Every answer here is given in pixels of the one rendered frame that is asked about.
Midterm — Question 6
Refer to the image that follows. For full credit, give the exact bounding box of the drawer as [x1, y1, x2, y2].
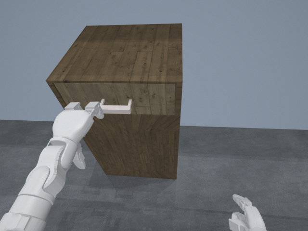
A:
[54, 83, 175, 115]

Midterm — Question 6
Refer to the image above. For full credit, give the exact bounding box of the robot left forearm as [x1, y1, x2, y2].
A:
[0, 137, 78, 231]

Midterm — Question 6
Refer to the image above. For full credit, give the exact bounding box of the handle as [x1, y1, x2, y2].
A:
[100, 99, 132, 114]

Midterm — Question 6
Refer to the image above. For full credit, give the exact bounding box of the left robot hand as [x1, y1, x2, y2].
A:
[52, 102, 104, 169]

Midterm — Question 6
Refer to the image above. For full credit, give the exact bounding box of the right robot hand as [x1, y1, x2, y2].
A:
[229, 194, 266, 231]

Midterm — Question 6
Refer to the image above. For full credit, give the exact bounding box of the cabinet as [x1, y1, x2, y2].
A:
[46, 23, 183, 180]

